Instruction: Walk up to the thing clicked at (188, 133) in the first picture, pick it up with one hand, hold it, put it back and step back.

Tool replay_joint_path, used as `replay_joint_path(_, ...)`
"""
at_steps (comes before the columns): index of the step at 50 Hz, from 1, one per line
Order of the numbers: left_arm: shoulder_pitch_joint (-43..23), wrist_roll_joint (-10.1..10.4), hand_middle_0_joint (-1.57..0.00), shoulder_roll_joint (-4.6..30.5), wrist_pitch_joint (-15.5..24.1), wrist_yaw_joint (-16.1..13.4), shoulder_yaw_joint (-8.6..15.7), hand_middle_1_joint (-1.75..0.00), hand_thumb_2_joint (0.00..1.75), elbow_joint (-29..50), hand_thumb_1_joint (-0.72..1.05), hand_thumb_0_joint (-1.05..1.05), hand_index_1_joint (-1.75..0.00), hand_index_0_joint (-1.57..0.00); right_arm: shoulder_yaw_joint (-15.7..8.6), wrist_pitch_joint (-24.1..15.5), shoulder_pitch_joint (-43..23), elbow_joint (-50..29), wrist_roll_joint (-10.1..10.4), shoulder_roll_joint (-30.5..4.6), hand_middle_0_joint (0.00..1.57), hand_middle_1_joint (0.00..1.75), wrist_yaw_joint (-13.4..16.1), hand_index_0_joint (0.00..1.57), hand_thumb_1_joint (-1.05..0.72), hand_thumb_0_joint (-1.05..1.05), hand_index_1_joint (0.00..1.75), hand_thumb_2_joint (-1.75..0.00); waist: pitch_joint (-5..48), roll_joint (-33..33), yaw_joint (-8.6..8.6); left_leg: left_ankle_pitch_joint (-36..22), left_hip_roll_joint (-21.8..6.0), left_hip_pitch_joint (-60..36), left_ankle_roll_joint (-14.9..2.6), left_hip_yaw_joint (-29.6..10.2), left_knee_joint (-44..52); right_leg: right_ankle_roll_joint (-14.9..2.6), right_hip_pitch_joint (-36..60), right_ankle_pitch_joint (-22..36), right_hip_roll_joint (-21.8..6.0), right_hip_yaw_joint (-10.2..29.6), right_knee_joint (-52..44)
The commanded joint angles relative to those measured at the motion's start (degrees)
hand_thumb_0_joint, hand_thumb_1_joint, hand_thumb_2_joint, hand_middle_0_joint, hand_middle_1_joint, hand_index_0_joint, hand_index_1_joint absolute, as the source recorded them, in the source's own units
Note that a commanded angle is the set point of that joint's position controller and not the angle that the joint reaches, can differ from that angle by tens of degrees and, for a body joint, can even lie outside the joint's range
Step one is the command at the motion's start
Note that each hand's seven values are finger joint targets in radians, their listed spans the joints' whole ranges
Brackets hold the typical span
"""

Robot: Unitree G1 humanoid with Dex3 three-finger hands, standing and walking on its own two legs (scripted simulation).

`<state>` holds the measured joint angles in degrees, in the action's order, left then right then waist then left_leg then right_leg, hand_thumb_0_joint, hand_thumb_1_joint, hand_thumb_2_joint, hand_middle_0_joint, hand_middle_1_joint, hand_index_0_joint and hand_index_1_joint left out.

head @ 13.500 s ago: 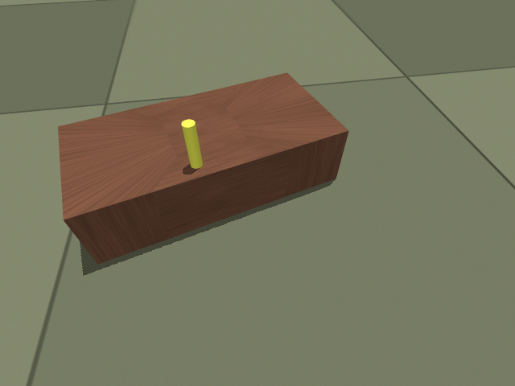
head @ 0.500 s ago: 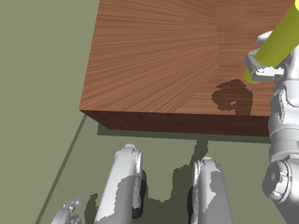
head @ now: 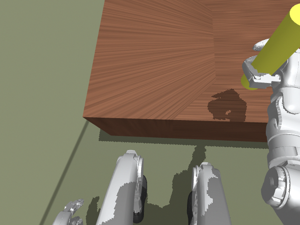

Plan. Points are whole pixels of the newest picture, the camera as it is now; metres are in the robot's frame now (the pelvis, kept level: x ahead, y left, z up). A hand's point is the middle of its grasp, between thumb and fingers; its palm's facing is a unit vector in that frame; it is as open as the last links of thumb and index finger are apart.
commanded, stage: lift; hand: right
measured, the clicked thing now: (271, 56) +0.51 -0.20 +0.05
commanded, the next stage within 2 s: hold in 1.90 s
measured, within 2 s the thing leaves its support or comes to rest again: neither
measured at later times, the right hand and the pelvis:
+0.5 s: hand (269, 63) +0.48 -0.19 +0.06, palm faces +0.13 +0.99 -0.01, open 7.1 cm; pelvis +0.01 +0.00 +0.04, yaw +0 degrees
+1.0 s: hand out of the picture +0.44 -0.18 +0.17, palm faces +0.16 +0.99 -0.01, open 7.1 cm; pelvis +0.04 +0.00 +0.14, yaw -1 degrees
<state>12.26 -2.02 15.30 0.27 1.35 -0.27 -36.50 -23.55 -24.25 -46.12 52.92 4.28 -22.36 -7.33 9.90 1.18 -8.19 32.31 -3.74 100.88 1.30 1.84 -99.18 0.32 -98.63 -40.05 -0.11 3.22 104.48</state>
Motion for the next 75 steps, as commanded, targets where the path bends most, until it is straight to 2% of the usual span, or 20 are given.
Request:
replay_joint_path(1, 9.14, -0.25, -0.20, 10.71, 0.94, -1.03, 4.17, -0.30, 0.90, 2.62, 0.90, 0.00, -0.31, -0.20, -0.54, -4.61, -22.05, -12.83, 0.55, -12.17, 1.35, 1.49, 0.16, 1.38, -0.57, 0.00, 1.49, -1.42, 34.95, 8.28, -0.63, -11.74, 1.80, -22.80, -3.54, 0.32, 9.74, -0.98, 22.43, 16.25, 0.18, -0.11, -15.44)
replay_joint_path(6, 8.39, -0.26, -0.22, 10.24, 1.21, -1.05, 4.13, -0.31, 0.89, 3.51, 0.90, 0.00, -0.31, -0.22, -1.51, -5.35, -23.54, -17.34, 1.17, -13.94, 1.38, 1.47, 0.07, 1.40, -0.47, 0.00, 1.47, -1.36, 38.47, 8.29, 0.43, -10.96, 1.69, -27.27, -3.29, -0.34, 11.15, -1.44, 21.70, 13.81, 0.36, -0.86, -15.82)
replay_joint_path(7, 8.51, -0.17, -0.21, 10.33, 1.38, -1.14, 4.09, -0.31, 0.89, 3.30, 0.90, 0.00, -0.30, -0.22, 0.05, -4.90, -21.94, -13.13, 1.10, -11.37, 1.37, 1.45, 0.02, 1.39, -0.51, 0.00, 1.45, -1.35, 36.96, 6.54, -1.15, -10.63, 1.72, -26.94, -3.18, 0.10, 11.35, -1.45, 21.54, 13.51, 0.35, -0.43, -16.08)
replay_joint_path(8, 8.60, -0.13, -0.22, 10.59, 1.42, -1.11, 4.37, -0.31, 0.89, 3.36, 0.90, 0.00, -0.31, -0.22, -1.49, -5.33, -24.10, -18.12, 1.45, -12.95, 1.38, 1.45, 0.22, 1.40, -0.54, 0.00, 1.45, -1.35, 39.00, 7.77, -0.15, -10.87, 1.78, -26.65, -3.24, 0.11, 10.90, -1.21, 22.84, 14.06, 0.38, -0.03, -16.36)
replay_joint_path(10, 8.70, -0.15, -0.21, 10.42, 1.35, -1.17, 4.17, -0.31, 0.88, 3.00, 0.91, 0.00, -0.30, -0.22, -0.37, -4.43, -18.97, -13.02, 1.46, -10.54, 1.38, 1.45, 0.41, 1.40, -0.53, 0.00, 1.45, -1.35, 35.74, 6.92, -0.22, -11.73, 1.92, -25.60, -3.39, 0.40, 11.04, -1.08, 23.23, 15.58, 0.22, -0.01, -16.62)
replay_joint_path(17, 8.20, 0.50, -0.21, 10.08, 1.50, -1.48, 4.58, -0.31, 0.89, 4.16, 0.90, 0.00, -0.30, -0.22, -0.37, -4.29, -20.52, -24.36, 1.65, -12.61, 1.38, 1.45, 1.62, 1.40, -0.53, 0.00, 1.45, -1.34, 41.33, 8.33, 1.51, -11.06, 1.82, -33.06, -3.16, -0.28, 14.90, -1.25, 26.85, 13.60, 0.25, -0.48, -20.17)
replay_joint_path(24, 7.67, 0.83, -0.21, 8.90, 1.90, -2.14, 4.35, -0.31, 0.89, 3.08, 0.90, 0.00, -0.30, -0.21, 3.06, -2.46, -11.23, -20.71, 1.99, -6.15, 1.42, 1.48, 2.99, 1.43, -0.57, 0.00, 1.48, -1.38, 34.20, 4.36, 0.77, -12.67, 2.18, -36.74, -2.94, 0.02, 19.56, -1.40, 29.01, 15.27, 0.24, -0.98, -23.34)
replay_joint_path(27, 7.45, 0.97, -0.21, 9.15, 2.18, -2.26, 4.63, -0.30, 0.89, 3.25, 0.89, 0.00, -0.30, -0.21, 2.36, -2.64, -10.88, -25.85, 2.16, -7.87, 1.42, 1.49, 3.82, 1.44, -0.54, 0.00, 1.49, -1.38, 33.35, 5.32, 2.37, -12.58, 2.31, -38.19, -3.07, -0.09, 21.65, -1.17, 31.84, 15.32, 0.08, -0.77, -25.90)
replay_joint_path(35, 6.16, 1.36, -0.20, 8.08, 2.86, -2.30, 4.64, -0.30, 0.90, 3.33, 0.88, 0.00, -0.30, -0.20, 6.46, -2.10, -3.01, -27.84, 3.04, -1.95, 1.39, 1.46, 4.28, 1.41, -0.49, 0.00, 1.46, -1.34, 28.84, 4.01, 2.73, -16.04, 2.49, -43.42, -3.09, 0.35, 26.67, -0.87, 39.13, 19.70, -0.36, -0.27, -31.71)
replay_joint_path(40, 5.38, 1.92, -0.20, 8.23, 3.33, -2.63, 4.83, -0.30, 0.90, 3.89, 0.88, 0.00, -0.30, -0.20, 5.48, -1.78, -0.44, -34.48, 3.72, -3.20, 1.41, 1.49, 5.36, 1.43, -0.51, 0.00, 1.49, -1.37, 27.95, 3.87, 4.24, -15.10, 2.64, -49.06, -2.78, 0.10, 31.35, -0.82, 43.38, 17.97, -0.25, -0.49, -36.48)
replay_joint_path(43, 5.47, 2.04, -0.20, 7.86, 3.69, -2.71, 4.91, -0.30, 0.91, 3.64, 0.87, 0.00, -0.30, -0.19, 8.56, -1.37, 2.81, -35.45, 4.02, 0.57, 1.41, 1.49, 5.70, 1.43, -0.47, 0.00, 1.49, -1.36, 25.96, 2.70, 3.43, -17.26, 2.83, -51.31, -2.70, 0.54, 33.42, -0.70, 46.70, 20.58, -0.41, -0.08, -38.89)
replay_joint_path(50, 4.87, 1.89, -0.20, 7.15, 4.50, -3.23, 4.62, -0.29, 0.91, 2.99, 0.86, 0.00, -0.30, -0.19, 8.88, -1.09, 9.67, -32.90, 3.84, 0.41, 1.41, 1.49, 6.12, 1.43, -0.45, 0.00, 1.49, -1.36, 21.18, 0.70, 4.11, -20.60, 2.97, -58.71, -2.27, -0.21, 39.14, -1.11, 49.88, 23.09, -0.20, -1.96, -42.65)
replay_joint_path(53, 4.42, 1.71, -0.19, 6.88, 4.81, -3.20, 4.58, -0.29, 0.91, 3.26, 0.86, 0.00, -0.30, -0.18, 9.29, -1.87, 7.79, -39.07, 4.51, 0.82, 1.42, 1.50, 5.96, 1.44, -0.44, 0.00, 1.50, -1.37, 21.88, 3.10, 4.89, -21.85, 2.92, -61.44, -2.29, -0.19, 40.87, -0.81, 53.35, 24.65, -0.07, -2.11, -44.94)
replay_joint_path(54, 4.02, 1.94, -0.19, 6.69, 4.81, -3.12, 4.17, -0.29, 0.91, 3.05, 0.87, 0.00, -0.30, -0.19, 9.31, -1.26, 10.68, -32.62, 4.49, 1.85, 1.42, 1.50, 6.00, 1.44, -0.45, 0.00, 1.50, -1.37, 18.09, 0.50, 4.17, -20.25, 3.12, -60.98, -2.18, 0.20, 42.12, -0.96, 52.64, 22.95, -0.21, -1.99, -45.95)
replay_joint_path(59, 3.72, 1.87, -0.19, 6.68, 4.96, -3.05, 4.37, -0.29, 0.91, 3.68, 0.87, 0.00, -0.30, -0.19, 9.51, -2.38, 10.31, -38.99, 4.48, 0.86, 1.41, 1.49, 5.93, 1.43, -0.47, 0.00, 1.49, -1.36, 19.70, 3.08, 5.72, -21.14, 3.18, -64.33, -2.30, 0.06, 44.42, -0.47, 57.43, 24.40, -0.26, -2.02, -49.33)
replay_joint_path(61, 3.78, 1.88, -0.19, 6.73, 5.04, -3.16, 4.44, -0.29, 0.90, 3.33, 0.88, 0.00, -0.30, -0.19, 11.26, -2.24, 12.49, -35.45, 4.58, 3.48, 1.41, 1.48, 5.77, 1.42, -0.47, 0.00, 1.48, -1.35, 16.67, 1.38, 4.34, -21.13, 3.44, -63.39, -2.26, 0.61, 45.11, -0.32, 58.65, 24.60, -0.52, -1.60, -50.43)
replay_joint_path(68, 2.56, 2.01, -0.19, 5.68, 5.18, -3.23, 3.80, -0.30, 0.90, 3.94, 0.89, 0.00, -0.30, -0.19, 11.13, -2.63, 14.40, -36.40, 5.25, 3.74, 1.38, 1.46, 5.57, 1.40, -0.43, 0.00, 1.46, -1.33, 13.53, 0.17, 5.06, -20.43, 3.32, -68.09, -1.94, 0.27, 48.98, -0.80, 58.61, 23.17, -0.41, -2.28, -53.32)
replay_joint_path(70, 3.23, 2.09, -0.19, 5.79, 5.16, -3.30, 4.00, -0.30, 0.89, 3.83, 0.90, 0.00, -0.29, -0.19, 10.09, -3.02, 12.96, -39.82, 5.04, 1.71, 1.38, 1.46, 5.79, 1.40, -0.45, 0.00, 1.46, -1.33, 17.27, 1.33, 5.81, -22.76, 3.36, -69.96, -1.98, 0.11, 49.28, -0.54, 62.44, 26.06, -0.50, -2.34, -53.91)
replay_joint_path(73, 2.94, 2.13, -0.19, 5.64, 5.23, -3.49, 3.83, -0.30, 0.89, 3.75, 0.90, 0.00, -0.29, -0.19, 12.73, -2.35, 17.25, -35.08, 5.00, 5.56, 1.38, 1.45, 5.65, 1.40, -0.47, 0.00, 1.45, -1.33, 13.69, -0.33, 4.57, -23.88, 3.57, -69.63, -1.92, 0.45, 50.21, -0.49, 63.32, 27.22, -0.62, -2.34, -54.65)
replay_joint_path(75, 3.01, 2.03, -0.19, 5.54, 5.20, -3.54, 3.90, -0.30, 0.89, 3.50, 0.90, 0.00, -0.30, -0.19, 10.68, -2.94, 14.51, -40.23, 5.25, 2.48, 1.37, 1.46, 5.80, 1.39, -0.43, 0.00, 1.46, -1.33, 14.95, 1.01, 5.88, -24.73, 3.30, -71.64, -1.88, 0.02, 50.75, -0.57, 63.19, 27.69, -0.50, -2.71, -55.06)
